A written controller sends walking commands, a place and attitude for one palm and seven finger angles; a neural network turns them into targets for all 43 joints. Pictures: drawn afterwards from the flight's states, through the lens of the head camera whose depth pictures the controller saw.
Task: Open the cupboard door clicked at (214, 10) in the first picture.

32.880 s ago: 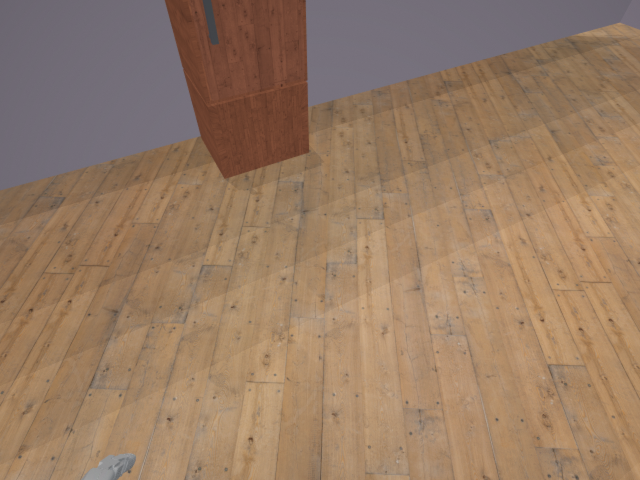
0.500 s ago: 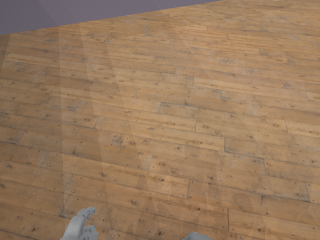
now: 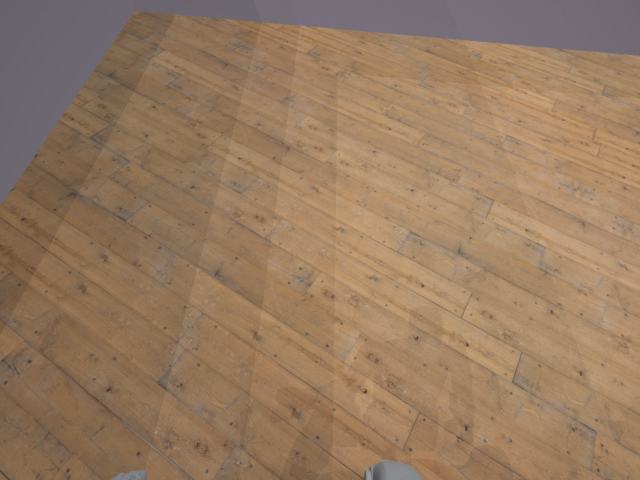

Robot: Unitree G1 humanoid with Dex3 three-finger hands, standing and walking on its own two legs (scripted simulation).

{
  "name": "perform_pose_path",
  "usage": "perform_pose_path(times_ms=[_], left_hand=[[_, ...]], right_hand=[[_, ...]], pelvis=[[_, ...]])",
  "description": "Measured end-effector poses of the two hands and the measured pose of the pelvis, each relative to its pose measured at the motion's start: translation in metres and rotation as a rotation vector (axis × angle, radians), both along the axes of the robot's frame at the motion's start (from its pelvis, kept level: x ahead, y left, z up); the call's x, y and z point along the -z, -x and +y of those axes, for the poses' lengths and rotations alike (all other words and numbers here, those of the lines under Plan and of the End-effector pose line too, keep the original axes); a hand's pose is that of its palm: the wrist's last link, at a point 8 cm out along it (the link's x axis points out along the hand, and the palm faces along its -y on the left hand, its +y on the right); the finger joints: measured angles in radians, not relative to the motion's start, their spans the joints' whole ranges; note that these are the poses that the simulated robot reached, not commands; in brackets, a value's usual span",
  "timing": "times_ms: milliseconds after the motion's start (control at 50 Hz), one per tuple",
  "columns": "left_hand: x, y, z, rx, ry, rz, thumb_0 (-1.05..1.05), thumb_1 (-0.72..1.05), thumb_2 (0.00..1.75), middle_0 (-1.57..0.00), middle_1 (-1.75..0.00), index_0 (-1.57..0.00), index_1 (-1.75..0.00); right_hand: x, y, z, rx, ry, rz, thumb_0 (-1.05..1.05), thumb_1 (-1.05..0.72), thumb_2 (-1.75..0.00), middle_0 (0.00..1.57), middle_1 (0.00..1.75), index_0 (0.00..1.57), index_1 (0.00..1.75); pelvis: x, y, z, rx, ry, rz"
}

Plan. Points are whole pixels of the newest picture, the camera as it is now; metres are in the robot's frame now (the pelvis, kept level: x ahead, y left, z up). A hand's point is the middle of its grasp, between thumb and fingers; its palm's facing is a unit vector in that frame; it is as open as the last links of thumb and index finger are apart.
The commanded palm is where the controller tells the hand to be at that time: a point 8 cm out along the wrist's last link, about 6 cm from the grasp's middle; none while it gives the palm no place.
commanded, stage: turn to face it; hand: left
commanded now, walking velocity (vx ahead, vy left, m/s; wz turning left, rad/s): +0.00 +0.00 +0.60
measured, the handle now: out of the picture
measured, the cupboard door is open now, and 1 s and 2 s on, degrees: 39 39 39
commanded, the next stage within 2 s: none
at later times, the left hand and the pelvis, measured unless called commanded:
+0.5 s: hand out of the picture +0.01 +0.11 -0.15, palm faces +0.34 -0.90 -0.28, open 7.3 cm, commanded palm none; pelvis +0.02 -0.10 +0.01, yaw +20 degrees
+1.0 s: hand out of the picture -0.02 +0.13 -0.16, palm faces +0.58 -0.76 -0.30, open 7.4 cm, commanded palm none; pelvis +0.02 -0.10 -0.01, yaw +36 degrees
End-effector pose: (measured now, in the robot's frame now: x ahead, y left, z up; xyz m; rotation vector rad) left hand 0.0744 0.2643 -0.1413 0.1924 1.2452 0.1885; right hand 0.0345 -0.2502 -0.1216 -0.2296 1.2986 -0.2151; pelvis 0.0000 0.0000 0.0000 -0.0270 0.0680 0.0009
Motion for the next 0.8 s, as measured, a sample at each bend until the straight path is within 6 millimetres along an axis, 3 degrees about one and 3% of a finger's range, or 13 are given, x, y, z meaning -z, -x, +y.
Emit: perform_pose_path(times_ms=[100,240,400,520,680,740,800], left_hand=[[-0.011,0.010,-0.008,-0.045,-0.038,0.005,0.01,0.91,0.90,-0.20,-0.30,-0.19,-0.30],[-0.018,0.019,-0.049,-0.096,-0.085,-0.057,0.01,0.91,0.90,-0.20,-0.30,-0.19,-0.30],[-0.029,0.057,-0.103,-0.218,-0.044,-0.025,0.01,0.90,0.90,-0.20,-0.30,-0.20,-0.30],[-0.025,0.091,-0.117,-0.334,-0.032,-0.005,0.01,0.92,0.90,-0.21,-0.30,-0.20,-0.30],[-0.001,0.158,-0.115,-0.491,0.000,0.072,0.01,0.91,0.90,-0.20,-0.30,-0.20,-0.30],[0.012,0.177,-0.108,-0.540,0.009,0.104,0.01,0.91,0.90,-0.20,-0.30,-0.20,-0.30],[0.008,0.177,-0.101,-0.573,0.000,0.096,0.01,0.91,0.90,-0.20,-0.30,-0.20,-0.30]], right_hand=[[0.005,-0.023,-0.018,-0.053,-0.023,-0.007,0.01,-0.90,-0.89,0.21,0.30,0.21,0.30],[0.033,-0.062,-0.059,-0.123,-0.070,-0.026,0.01,-0.90,-0.89,0.21,0.30,0.21,0.30],[0.021,-0.116,-0.076,-0.244,-0.093,-0.038,0.01,-0.91,-0.89,0.20,0.30,0.20,0.30],[0.016,-0.155,-0.060,-0.367,-0.098,-0.045,0.01,-0.91,-0.90,0.20,0.30,0.20,0.30],[0.011,-0.206,0.001,-0.553,-0.110,-0.142,0.01,-0.91,-0.90,0.20,0.30,0.20,0.30],[0.012,-0.213,0.018,-0.607,-0.105,-0.185,0.01,-0.90,-0.90,0.20,0.30,0.20,0.30],[0.009,-0.207,0.021,-0.644,-0.090,-0.162,0.01,-0.90,-0.89,0.20,0.30,0.20,0.30]], pelvis=[[-0.001,-0.004,-0.018,-0.051,-0.010,-0.010],[0.012,-0.005,-0.060,-0.140,-0.049,-0.025],[-0.004,-0.012,-0.087,-0.265,-0.090,-0.033],[-0.005,-0.016,-0.096,-0.351,-0.100,-0.032],[0.009,-0.012,-0.087,-0.461,-0.079,-0.038],[0.018,-0.008,-0.081,-0.504,-0.074,-0.036],[0.013,-0.007,-0.082,-0.536,-0.066,-0.036]])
